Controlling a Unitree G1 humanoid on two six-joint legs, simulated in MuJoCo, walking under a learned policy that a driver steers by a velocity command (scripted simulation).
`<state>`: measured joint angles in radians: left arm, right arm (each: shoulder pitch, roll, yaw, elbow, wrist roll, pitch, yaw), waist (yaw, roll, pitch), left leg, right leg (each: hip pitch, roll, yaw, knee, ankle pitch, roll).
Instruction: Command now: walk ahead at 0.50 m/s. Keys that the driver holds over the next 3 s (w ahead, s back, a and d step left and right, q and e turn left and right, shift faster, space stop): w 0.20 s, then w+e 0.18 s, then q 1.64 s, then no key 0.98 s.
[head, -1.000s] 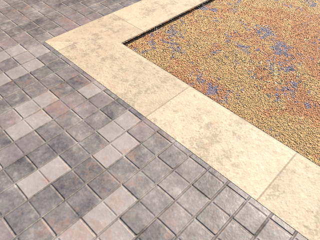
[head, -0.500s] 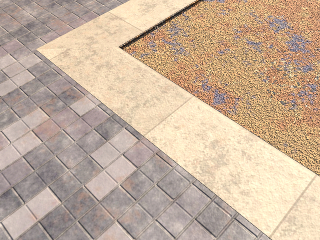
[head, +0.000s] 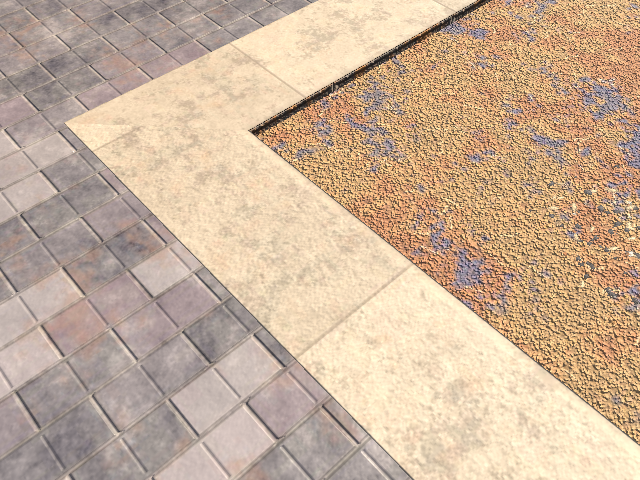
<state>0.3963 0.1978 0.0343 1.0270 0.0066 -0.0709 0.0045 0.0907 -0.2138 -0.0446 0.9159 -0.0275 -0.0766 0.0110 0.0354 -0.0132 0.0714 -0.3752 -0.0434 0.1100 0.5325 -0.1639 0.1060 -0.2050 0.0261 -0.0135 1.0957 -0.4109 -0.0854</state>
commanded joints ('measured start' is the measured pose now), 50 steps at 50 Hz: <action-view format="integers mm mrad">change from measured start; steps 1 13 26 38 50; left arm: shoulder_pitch -27 -343 6 -155 -70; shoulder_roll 97 48 222 110 171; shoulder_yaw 28 8 67 25 65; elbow -72 -179 -93 -125 -139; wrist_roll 14 14 -3 11 27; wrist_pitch -11 36 -6 7 86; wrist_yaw -5 -37 -8 38 30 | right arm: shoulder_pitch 156 346 415 207 182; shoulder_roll -86 -100 -105 -13 -133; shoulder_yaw -24 -13 -18 -29 -55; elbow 28 114 127 16 -92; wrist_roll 12 13 53 -6 -7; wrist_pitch -9 -35 1 104 80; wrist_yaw -5 -13 -47 -12 -10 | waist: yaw -43 -61 37 -73 -56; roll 36 69 -22 -104 149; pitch -64 22 -383 -84 -124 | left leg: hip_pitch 324 305 -94 -93 220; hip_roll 310 211 16 100 175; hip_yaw -403 -128 -192 -76 -219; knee -321 -438 828 405 -183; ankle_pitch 89 268 -373 -41 107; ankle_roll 141 87 -56 -95 9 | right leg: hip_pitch -368 -418 429 1 -48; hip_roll -95 -120 -456 -284 -282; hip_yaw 66 -37 338 -129 -213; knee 117 -353 -641 -813 -358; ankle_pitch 102 405 1236 764 299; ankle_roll -6 61 -270 -113 36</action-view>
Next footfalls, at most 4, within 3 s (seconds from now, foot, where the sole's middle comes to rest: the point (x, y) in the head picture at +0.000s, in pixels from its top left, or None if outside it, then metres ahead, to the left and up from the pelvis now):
0.46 right None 0.41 -0.12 -0.76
1.00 left None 0.41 0.07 -0.76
1.50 right None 0.45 -0.13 -0.76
1.96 left None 0.29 0.03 -0.76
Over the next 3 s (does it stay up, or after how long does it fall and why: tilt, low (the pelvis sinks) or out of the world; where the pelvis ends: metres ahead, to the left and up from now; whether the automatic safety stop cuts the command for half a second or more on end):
stays up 0.36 -0.06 0.02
